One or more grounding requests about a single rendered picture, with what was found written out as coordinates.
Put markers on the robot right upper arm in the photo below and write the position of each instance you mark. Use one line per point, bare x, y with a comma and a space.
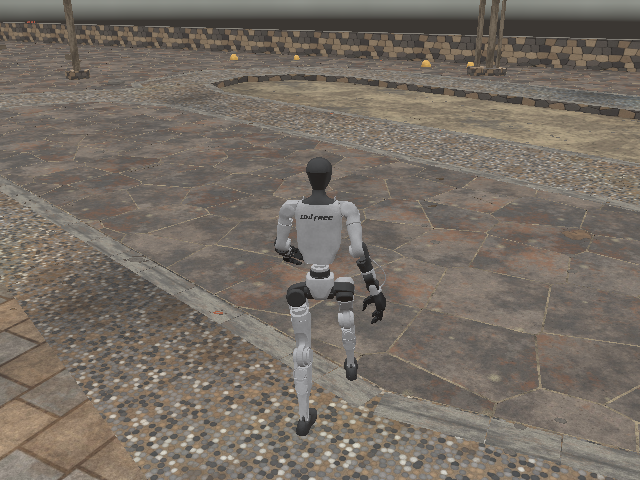
354, 228

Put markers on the left robot foot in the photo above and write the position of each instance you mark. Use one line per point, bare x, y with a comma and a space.
303, 426

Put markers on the right robot hand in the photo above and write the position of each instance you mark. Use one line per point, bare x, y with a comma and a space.
380, 303

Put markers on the robot foot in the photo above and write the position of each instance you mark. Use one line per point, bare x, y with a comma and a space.
351, 373
303, 426

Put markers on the right robot forearm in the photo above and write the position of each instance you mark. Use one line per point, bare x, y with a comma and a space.
368, 273

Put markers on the left robot forearm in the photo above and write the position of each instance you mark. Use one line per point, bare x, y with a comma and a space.
285, 254

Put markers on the right robot foot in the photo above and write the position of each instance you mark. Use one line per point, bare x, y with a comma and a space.
351, 373

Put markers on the left robot hand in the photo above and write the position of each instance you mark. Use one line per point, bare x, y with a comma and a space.
297, 255

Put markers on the robot left upper arm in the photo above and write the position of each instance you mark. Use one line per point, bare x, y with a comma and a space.
287, 211

